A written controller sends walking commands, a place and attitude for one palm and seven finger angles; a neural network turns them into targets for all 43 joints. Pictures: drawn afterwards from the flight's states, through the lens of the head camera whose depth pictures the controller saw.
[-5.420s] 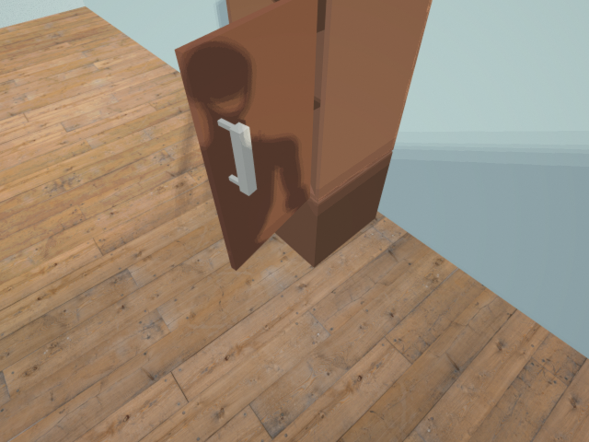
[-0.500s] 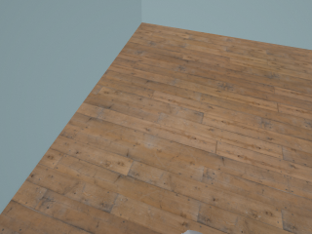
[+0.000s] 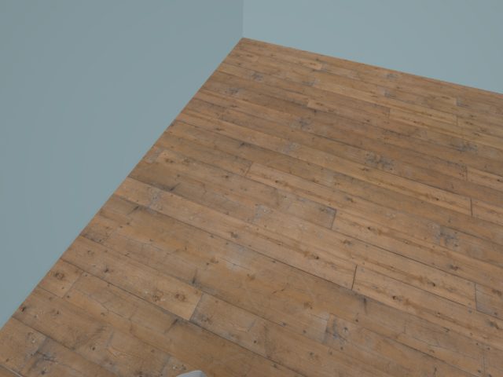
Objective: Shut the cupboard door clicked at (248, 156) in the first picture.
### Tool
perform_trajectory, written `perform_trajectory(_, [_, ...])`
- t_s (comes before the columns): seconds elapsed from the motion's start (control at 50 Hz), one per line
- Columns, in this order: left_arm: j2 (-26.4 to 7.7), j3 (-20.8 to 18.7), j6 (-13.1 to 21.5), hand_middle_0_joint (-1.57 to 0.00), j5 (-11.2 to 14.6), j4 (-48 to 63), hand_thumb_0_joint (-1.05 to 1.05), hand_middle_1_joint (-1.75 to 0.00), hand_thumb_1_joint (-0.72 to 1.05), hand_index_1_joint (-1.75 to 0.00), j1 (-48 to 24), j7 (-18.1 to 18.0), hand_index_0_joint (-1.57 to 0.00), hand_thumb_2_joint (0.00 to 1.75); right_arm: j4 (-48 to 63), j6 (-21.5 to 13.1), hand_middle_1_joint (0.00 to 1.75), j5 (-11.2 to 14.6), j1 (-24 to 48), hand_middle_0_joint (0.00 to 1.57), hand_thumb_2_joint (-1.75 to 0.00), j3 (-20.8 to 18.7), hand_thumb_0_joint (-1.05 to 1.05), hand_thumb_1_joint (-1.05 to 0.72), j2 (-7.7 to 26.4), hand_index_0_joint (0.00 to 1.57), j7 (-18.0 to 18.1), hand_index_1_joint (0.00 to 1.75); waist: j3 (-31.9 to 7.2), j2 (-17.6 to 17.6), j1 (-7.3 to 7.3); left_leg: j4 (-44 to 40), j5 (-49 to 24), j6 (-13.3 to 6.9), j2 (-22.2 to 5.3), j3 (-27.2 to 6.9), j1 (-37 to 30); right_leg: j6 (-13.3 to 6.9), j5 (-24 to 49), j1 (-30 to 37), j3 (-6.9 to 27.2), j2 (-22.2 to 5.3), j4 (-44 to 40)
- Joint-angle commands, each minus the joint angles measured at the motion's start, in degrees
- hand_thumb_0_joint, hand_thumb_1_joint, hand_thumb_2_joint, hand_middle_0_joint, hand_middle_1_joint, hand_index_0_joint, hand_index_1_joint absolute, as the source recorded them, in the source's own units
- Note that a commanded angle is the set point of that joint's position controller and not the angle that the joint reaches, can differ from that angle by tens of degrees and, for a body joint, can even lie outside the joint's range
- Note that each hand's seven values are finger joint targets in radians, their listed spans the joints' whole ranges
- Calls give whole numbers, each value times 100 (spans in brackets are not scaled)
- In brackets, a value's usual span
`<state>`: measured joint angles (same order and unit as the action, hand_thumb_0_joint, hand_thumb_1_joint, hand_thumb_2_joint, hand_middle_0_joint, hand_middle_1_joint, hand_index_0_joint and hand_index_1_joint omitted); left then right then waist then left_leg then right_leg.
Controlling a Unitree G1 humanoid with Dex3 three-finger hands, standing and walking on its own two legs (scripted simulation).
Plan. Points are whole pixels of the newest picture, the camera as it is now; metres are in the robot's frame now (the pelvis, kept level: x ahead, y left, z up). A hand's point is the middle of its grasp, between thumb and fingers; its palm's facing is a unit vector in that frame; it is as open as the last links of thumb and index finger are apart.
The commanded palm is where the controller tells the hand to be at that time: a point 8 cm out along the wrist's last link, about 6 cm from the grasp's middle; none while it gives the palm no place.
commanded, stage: walk to a spot facing it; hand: left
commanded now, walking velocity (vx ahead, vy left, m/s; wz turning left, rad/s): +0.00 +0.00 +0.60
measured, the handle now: out of the picture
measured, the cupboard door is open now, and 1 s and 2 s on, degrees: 100 100 100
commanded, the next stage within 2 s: none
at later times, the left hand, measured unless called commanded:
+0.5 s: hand out of the picture +0.05 +0.14 -0.14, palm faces +0.31 -0.91 -0.27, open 7.4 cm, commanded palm none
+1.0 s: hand out of the picture +0.04 +0.09 -0.14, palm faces +0.59 -0.76 -0.29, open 7.4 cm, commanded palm none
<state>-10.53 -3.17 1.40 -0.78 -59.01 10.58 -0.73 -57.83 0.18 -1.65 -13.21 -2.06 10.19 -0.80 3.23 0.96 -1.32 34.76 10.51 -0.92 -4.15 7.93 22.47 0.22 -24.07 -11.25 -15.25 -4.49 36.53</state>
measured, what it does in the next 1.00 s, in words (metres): steps to the right, turning left: right foot, then left foot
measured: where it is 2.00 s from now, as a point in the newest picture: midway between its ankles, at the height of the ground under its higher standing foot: outside the picture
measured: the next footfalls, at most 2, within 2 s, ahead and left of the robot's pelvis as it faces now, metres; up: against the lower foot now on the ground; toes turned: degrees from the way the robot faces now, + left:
right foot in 0.28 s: +0.09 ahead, -0.18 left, +0.00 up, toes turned +6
left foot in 0.58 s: +0.06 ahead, +0.07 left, +0.00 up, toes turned +28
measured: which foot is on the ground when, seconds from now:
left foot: down 0.00-0.28, up 0.30-0.56, down 0.58-0.84, up 0.86-1.00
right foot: up 0.00-0.26, down 0.28-0.58, up 0.60-0.82, down 0.84-1.00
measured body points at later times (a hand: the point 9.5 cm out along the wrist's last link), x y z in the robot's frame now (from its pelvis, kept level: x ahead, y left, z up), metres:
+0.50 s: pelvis +0.06 -0.07 +0.02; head +0.11 -0.06 +0.46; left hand +0.04 +0.19 -0.12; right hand +0.25 -0.29 -0.12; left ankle +0.03 +0.06 -0.68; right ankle +0.05 -0.18 -0.72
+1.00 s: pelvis +0.10 -0.12 +0.01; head +0.15 -0.11 +0.46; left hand +0.01 +0.13 -0.12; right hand +0.33 -0.27 -0.14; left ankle +0.00 -0.02 -0.65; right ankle +0.16 -0.21 -0.72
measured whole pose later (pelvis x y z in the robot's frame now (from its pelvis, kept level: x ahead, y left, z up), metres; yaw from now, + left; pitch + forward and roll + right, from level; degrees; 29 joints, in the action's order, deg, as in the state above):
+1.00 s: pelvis +0.10 -0.12 +0.01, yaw +38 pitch +0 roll +3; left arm -11.7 -2.5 -0.6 -1.8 -50.1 11.6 -1.1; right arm -52.1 5.1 -1.1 -7.4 -4.3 14.2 -1.8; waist 6.3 0.2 -0.4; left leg 60.6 27.9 3.1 -0.4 1.7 27.7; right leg -0.5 -18.3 -15.3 -7.3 -6.4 33.3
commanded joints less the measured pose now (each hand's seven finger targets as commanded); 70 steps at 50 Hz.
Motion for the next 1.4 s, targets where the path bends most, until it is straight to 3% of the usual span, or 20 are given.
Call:
perform_trajectory(0.0, [-509,-130,-142,-20,9,763,0,-30,90,-30,-309,-62,-20,90,166,-11,30,-50,-1001,20,-90,-336,0,-90,1452,20,208,30,-806,-1216,-327,-1425,-2511,-1244,-2068,-3253,-1584,310,-1371,-2054,1290,24,2966])
perform_trajectory(0.08, [-494,-158,-202,-20,21,713,0,-30,90,-30,-267,11,-20,90,489,-51,30,-24,-218,20,-90,-286,0,-90,1255,20,244,30,-892,-997,-13,-1322,-2177,-810,-1333,-2124,-1184,378,-413,-1781,1494,-24,2549])
perform_trajectory(0.2, [-561,-198,-225,-20,12,747,0,-30,90,-30,329,25,-20,90,819,140,30,-4,485,20,-90,-452,0,-90,1466,20,147,30,-755,-854,244,-1204,-139,-475,-756,-2034,-60,319,459,-43,1059,363,-223])
perform_trajectory(0.22, [-805,-253,-181,-20,-15,730,0,-30,90,-30,639,-4,-20,90,939,169,30,48,645,20,-90,-446,0,-90,1317,20,120,30,-725,-399,406,-731,461,-204,-371,-1760,499,248,708,585,1332,60,-1236])
perform_trajectory(0.26, [-1689,-377,-146,-20,-114,929,0,-30,90,-30,588,-72,-20,90,1254,187,30,68,956,20,-90,-402,0,-90,912,20,5,30,-391,1738,578,2037,2419,383,511,-649,1341,-840,540,170,3617,-2463,-2588])
perform_trajectory(0.36, [-1098,-206,-61,-20,-97,1023,0,-30,90,-30,139,-99,-20,90,1065,248,30,91,926,20,-90,-294,0,-90,636,20,-79,30,-291,1209,206,2370,1781,485,172,-465,1066,-631,4335,521,1445,-1439,-1334])
perform_trajectory(0.5, [-1484,-286,-43,-20,-35,905,0,-30,90,-30,452,-68,-20,90,1110,172,30,89,779,20,-90,-198,0,-90,769,20,-81,30,-833,1057,145,-297,620,305,520,85,-429,-296,5406,969,816,-1440,-220])
perform_trajectory(0.54, [-1273,-256,-74,-20,39,1115,0,-30,90,-30,289,-20,-20,90,975,103,30,9,46,20,-90,-384,0,-90,1470,20,-40,30,-1309,-353,-297,-918,-1842,-271,-595,-1190,-2438,242,3165,-808,459,-978,1414])
perform_trajectory(0.56, [-900,-105,-94,-20,54,1361,0,-30,90,-30,19,-3,-20,90,917,111,30,26,-371,20,-90,-521,0,-90,2008,20,-18,30,-1329,-1765,-510,-1029,-4295,-1229,-2096,-3003,-2957,524,-1209,-2195,662,-261,2757])
perform_trajectory(0.58, [-1010,-137,-177,-20,-7,1563,0,-30,90,-30,-217,-67,-20,90,824,148,30,26,-594,20,-90,-506,0,-90,2109,20,4,30,-1115,-856,-518,-900,-3787,-1450,-2220,-2724,-2574,456,-1328,-2304,1274,-253,3131])
perform_trajectory(0.62, [-943,-172,-274,-20,0,1385,0,-30,90,-30,-382,-60,-20,90,961,123,30,23,37,20,-90,-467,0,-90,1850,20,129,30,-772,-1511,-296,-1220,-2398,-1145,-1623,-2576,-1599,481,-828,-2270,1565,-279,3118])
perform_trajectory(0.78, [-853,-232,-255,-20,-7,1086,0,-30,90,-30,586,57,-20,90,1222,227,30,10,986,20,-90,-471,0,-90,1633,20,85,30,-515,-927,344,-1024,449,-436,-563,-2139,296,330,504,144,1073,346,-201])
perform_trajectory(0.8, [-1124,-295,-201,-20,-50,1066,0,-30,90,-30,810,20,-20,90,1305,249,30,60,1035,20,-90,-457,0,-90,1401,20,65,30,-458,-218,477,-323,954,-148,-91,-1788,793,209,379,591,1542,-118,-1243])
perform_trajectory(0.82, [-1683,-409,-139,-20,-138,1117,0,-30,90,-30,894,-40,-20,90,1433,241,30,99,966,20,-90,-389,0,-90,930,20,21,30,-463,1688,551,1185,2008,314,715,-863,1615,-384,133,862,3492,-1732,-2246])
perform_trajectory(0.84, [-1824,-348,-158,-20,-94,1231,0,-30,90,-30,691,-55,-20,90,1503,227,30,65,1053,20,-90,-393,0,-90,1064,20,-20,30,-494,1661,555,2633,2472,279,552,-949,1203,-870,342,86,3709,-2391,-2462])
perform_trajectory(0.94, [-1138,-195,-76,-20,-81,1293,0,-30,90,-30,149,-107,-20,90,1157,292,30,86,897,20,-90,-288,0,-90,700,20,-99,30,-449,1160,171,2524,1756,476,230,-571,855,-664,3617,406,1570,-1397,-1452])
perform_trajectory(1.1, [-1401,-336,-95,-20,-30,1021,0,-30,90,-30,422,-72,-20,90,1066,181,30,109,637,20,-90,-221,0,-90,742,20,-80,30,-812,933,157,-484,619,309,383,-115,-632,-329,4133,738,912,-1508,-434])
perform_trajectory(1.12, [-1319,-331,-121,-20,13,1073,0,-30,90,-30,301,-51,-20,90,975,148,30,84,302,20,-90,-295,0,-90,990,20,-70,30,-937,392,-74,-1043,-277,163,149,-394,-1516,-67,3500,42,688,-1422,222])
perform_trajectory(1.16, [-811,-135,-202,-20,9,1516,0,-30,90,-30,-192,-15,-20,90,848,152,30,39,-430,20,-90,-515,0,-90,1923,20,9,30,-949,-1677,-444,-1319,-3342,-1243,-2107,-3087,-2494,483,-1378,-2320,909,-283,2396])
perform_trajectory(1.38, [-797,-216,-262,-20,17,1110,0,-30,90,-30,358,42,-20,90,1086,205,30,11,814,20,-90,-479,0,-90,1587,20,114,30,-471,-1005,292,-1059,-354,-512,-622,-2204,-39,345,475,10,1120,345,-105])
